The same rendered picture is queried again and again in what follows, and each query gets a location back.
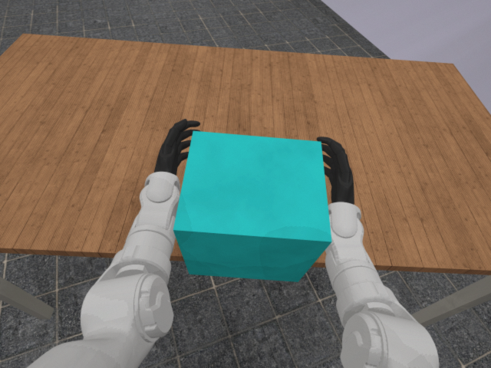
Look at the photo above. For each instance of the table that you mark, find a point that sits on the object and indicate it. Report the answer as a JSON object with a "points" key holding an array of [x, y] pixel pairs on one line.
{"points": [[82, 121]]}

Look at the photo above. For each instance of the carton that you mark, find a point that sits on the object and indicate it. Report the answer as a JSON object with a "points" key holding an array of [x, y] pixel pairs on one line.
{"points": [[252, 207]]}

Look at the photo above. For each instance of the robot left hand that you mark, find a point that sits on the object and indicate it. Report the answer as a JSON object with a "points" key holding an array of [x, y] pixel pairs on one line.
{"points": [[170, 155]]}

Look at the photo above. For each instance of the left robot forearm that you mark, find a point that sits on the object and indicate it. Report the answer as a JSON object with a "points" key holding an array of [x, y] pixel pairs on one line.
{"points": [[150, 241]]}

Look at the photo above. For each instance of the robot left upper arm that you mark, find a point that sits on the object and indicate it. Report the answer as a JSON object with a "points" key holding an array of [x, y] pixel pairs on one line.
{"points": [[122, 318]]}

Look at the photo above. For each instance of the robot right upper arm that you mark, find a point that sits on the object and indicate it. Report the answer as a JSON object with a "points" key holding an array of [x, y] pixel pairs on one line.
{"points": [[374, 340]]}

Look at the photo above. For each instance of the right robot forearm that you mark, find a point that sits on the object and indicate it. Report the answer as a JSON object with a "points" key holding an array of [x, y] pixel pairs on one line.
{"points": [[353, 277]]}

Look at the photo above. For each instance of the robot right hand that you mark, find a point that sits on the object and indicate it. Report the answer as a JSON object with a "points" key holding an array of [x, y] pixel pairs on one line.
{"points": [[340, 174]]}

